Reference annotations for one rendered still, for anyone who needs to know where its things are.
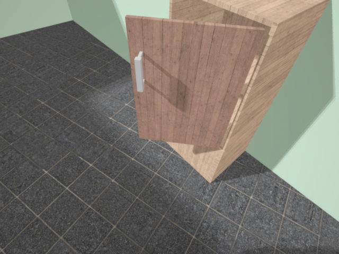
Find handle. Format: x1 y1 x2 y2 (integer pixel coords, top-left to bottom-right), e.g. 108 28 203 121
134 51 145 92

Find cupboard door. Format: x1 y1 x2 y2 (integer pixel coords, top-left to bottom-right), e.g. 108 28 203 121
125 15 265 148

